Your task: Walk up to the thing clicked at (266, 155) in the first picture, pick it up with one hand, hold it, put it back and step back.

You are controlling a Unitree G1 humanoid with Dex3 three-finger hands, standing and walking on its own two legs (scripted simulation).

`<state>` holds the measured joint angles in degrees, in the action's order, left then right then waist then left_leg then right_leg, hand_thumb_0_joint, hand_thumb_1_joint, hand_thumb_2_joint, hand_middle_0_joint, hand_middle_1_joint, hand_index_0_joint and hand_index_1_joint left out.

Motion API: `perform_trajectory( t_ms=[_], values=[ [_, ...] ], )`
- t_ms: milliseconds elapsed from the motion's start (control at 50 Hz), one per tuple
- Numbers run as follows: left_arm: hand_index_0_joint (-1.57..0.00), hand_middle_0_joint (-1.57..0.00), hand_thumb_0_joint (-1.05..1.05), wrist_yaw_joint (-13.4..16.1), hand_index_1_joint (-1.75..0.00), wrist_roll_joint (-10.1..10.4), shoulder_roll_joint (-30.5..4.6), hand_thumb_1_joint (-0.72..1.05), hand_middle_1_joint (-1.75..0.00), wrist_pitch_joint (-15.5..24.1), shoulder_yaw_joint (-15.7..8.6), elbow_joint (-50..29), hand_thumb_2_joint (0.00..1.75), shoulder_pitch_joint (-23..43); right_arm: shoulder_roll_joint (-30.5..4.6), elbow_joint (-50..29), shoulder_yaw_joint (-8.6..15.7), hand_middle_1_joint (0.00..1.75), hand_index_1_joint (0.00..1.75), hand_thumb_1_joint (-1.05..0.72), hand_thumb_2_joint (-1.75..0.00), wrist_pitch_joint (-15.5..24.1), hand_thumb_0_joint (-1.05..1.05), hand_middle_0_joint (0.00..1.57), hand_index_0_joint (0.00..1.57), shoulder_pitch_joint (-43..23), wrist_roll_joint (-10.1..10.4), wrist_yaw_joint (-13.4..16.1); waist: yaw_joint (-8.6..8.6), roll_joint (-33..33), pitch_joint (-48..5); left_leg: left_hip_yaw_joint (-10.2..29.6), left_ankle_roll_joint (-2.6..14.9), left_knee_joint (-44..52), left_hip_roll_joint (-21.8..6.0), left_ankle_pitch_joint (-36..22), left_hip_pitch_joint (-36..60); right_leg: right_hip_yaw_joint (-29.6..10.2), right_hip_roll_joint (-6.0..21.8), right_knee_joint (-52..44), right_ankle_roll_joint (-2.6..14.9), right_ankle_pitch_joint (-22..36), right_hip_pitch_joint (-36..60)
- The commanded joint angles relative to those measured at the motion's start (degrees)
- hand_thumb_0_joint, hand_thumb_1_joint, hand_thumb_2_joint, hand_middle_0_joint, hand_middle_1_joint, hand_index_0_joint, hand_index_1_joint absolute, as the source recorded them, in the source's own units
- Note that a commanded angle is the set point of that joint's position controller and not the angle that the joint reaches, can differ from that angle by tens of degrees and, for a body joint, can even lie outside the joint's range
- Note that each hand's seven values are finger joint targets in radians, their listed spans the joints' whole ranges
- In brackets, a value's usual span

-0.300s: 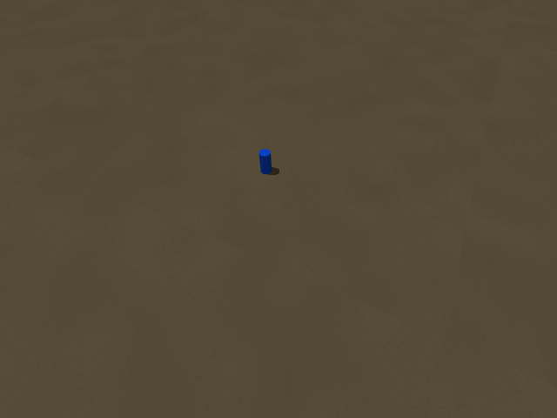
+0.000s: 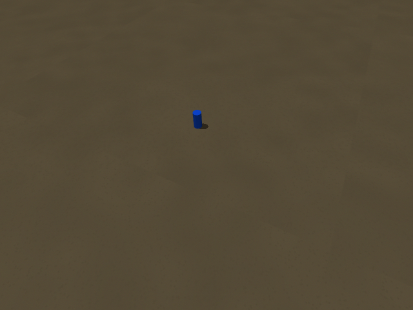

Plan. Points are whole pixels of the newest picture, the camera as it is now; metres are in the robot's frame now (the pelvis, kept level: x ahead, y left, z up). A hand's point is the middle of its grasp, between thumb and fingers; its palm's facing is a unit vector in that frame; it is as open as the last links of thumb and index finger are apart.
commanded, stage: stand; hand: left
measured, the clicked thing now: (197, 119) +1.46 +0.13 -0.72
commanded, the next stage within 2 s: walk up in 0.82 s
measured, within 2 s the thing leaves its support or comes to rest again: neither
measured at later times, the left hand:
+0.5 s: hand out of the picture +0.08 +0.25 -0.16, palm faces -0.03 -0.94 -0.34, open 7.3 cm
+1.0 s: hand out of the picture +0.10 +0.27 -0.15, palm faces -0.08 -0.92 -0.37, open 7.4 cm
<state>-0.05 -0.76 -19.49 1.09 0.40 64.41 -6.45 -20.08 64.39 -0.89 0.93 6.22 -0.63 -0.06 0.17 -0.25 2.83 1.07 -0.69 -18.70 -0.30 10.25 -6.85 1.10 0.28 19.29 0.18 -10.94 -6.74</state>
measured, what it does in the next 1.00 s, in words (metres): stands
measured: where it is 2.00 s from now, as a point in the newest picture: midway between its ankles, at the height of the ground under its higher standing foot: (234, 257)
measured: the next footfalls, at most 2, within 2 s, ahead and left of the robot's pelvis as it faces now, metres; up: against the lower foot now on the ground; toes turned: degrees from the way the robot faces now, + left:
right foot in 1.12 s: +0.16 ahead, -0.19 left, +0.00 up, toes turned -7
left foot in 1.56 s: +0.44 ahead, +0.07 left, +0.00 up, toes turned +1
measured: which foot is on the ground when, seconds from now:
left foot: down 0.00-1.00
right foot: down 0.00-0.90, up 0.92-1.00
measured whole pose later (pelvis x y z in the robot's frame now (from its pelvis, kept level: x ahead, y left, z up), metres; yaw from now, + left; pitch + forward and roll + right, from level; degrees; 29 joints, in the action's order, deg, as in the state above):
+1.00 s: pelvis +0.03 -0.01 -0.01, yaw -3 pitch -1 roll +1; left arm -3.5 -2.4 -23.7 0.8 -3.8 60.2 -11.3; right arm -21.8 58.6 3.8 3.8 12.1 -2.5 -2.4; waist -0.4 1.3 1.2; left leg -1.7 1.5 -22.8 -0.5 15.6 -6.1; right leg -0.9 1.1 41.5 1.2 -25.9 -17.8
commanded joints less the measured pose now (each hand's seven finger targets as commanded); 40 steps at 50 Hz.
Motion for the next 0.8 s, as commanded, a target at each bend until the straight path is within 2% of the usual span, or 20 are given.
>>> perform_trajectory(
  t_ms=[0, 100, 280, 380, 540, 640, 780],
  values=[
    [-0.2, -0.2, 0.0, 0.7, -0.3, 0.3, -12.1, 0.9, -0.3, 1.0, -2.1, -3.3, 0.9, 2.3, -11.7, -3.2, 2.5, 0.3, 0.3, -0.9, -0.9, 1.1, 0.0, 0.2, 0.2, -2.4, 0.3, 0.7, 0.23, 0.3, -4.6, 5.0, 1.9, 2.4, -6.9, -9.4, 1.1, -5.4, 7.1, -2.8, 1.35, 8.8, 0.9],
    [-0.2, -0.2, 0.0, 0.8, -0.3, 0.3, -12.5, 0.9, -0.3, 1.0, -2.3, -3.2, 0.9, 2.4, -11.5, -3.1, 2.6, 0.3, 0.3, -0.9, -0.9, 1.1, 0.0, 0.2, 0.2, -2.2, 0.4, 0.7, -0.07, 0.7, -5.4, 4.8, 1.97, 2.0, -6.9, -10.1, 1.8, -5.6, 7.3, -3.1, 1.42, 10.3, 1.9],
    [-0.2, -0.2, 0.0, 0.7, -0.3, 0.3, -12.7, 0.9, -0.3, 0.8, -2.5, -3.3, 0.9, 2.5, -11.5, -3.0, 2.6, 0.3, 0.3, -0.9, -0.9, 1.1, 0.0, 0.2, 0.2, -2.0, 0.2, 0.7, 0.01, 0.3, -3.8, 4.9, 1.72, 3.2, -6.9, -8.2, 0.8, -5.7, 7.1, -3.4, 1.57, 7.7, 1.4],
    [-0.2, -0.2, 0.0, 0.7, -0.3, 0.3, -12.7, 0.9, -0.3, 0.9, -2.5, -3.3, 0.9, 2.4, -11.7, -3.1, 2.6, 0.3, 0.3, -0.9, -0.9, 1.1, 0.0, 0.2, 0.2, -2.2, 0.2, 0.7, 0.05, 0.2, -4.6, 4.8, 1.98, 2.9, -6.9, -8.9, 1.5, -5.8, 7.4, -3.5, 1.53, 8.9, 1.8],
    [-0.2, -0.2, 0.0, 0.7, -0.3, 0.3, -12.4, 0.9, -0.3, 0.9, -2.4, -3.2, 0.9, 1.8, -11.8, -3.1, 2.4, 0.3, 0.3, -0.9, -0.9, 1.0, 0.0, 0.2, 0.2, -2.1, 0.2, 0.7, 0.19, -0.1, -3.8, 4.8, 2.0, 3.2, -6.9, -7.7, 1.2, -5.8, 7.3, -4.0, 1.18, 7.8, 1.3],
    [-0.2, -0.2, 0.0, 0.6, -0.3, 0.2, -12.4, 0.9, -0.3, 0.9, -2.5, -3.2, 0.9, 1.7, -12.1, -3.1, 2.6, 0.3, 0.3, -0.9, -0.9, 1.1, 0.0, 0.2, 0.2, -2.0, 0.2, 0.8, 0.16, 0.0, -5.3, 4.8, 1.97, 2.8, -7.1, -9.4, 2.5, -5.6, 7.5, -3.5, 1.46, 9.3, 1.9],
    [-0.2, -0.2, 0.0, 0.7, -0.3, 0.3, -12.5, 0.9, -0.3, 0.9, -2.4, -3.3, 0.9, 2.2, -11.9, -3.2, 2.6, 0.3, 0.3, -0.9, -0.9, 1.1, 0.0, 0.2, 0.2, -2.2, 0.2, 0.8, 0.2, 0.3, -4.7, 4.8, 1.96, 2.7, -7.2, -11.0, 2.1, -5.6, 7.4, -3.3, 1.42, 10.5, 2.3]
  ],
)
